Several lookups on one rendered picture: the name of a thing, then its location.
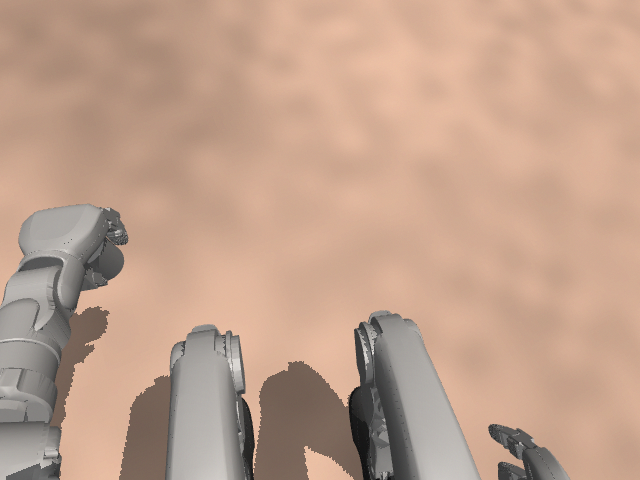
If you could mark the left robot arm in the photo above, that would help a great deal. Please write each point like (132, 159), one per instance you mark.
(39, 299)

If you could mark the tin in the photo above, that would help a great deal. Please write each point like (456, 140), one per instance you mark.
(107, 260)

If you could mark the left robot hand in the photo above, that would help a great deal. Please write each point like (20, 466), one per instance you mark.
(78, 230)

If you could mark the right robot hand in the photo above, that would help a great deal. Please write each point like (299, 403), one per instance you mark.
(539, 463)

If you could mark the right robot foot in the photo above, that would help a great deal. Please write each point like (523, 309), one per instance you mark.
(360, 433)

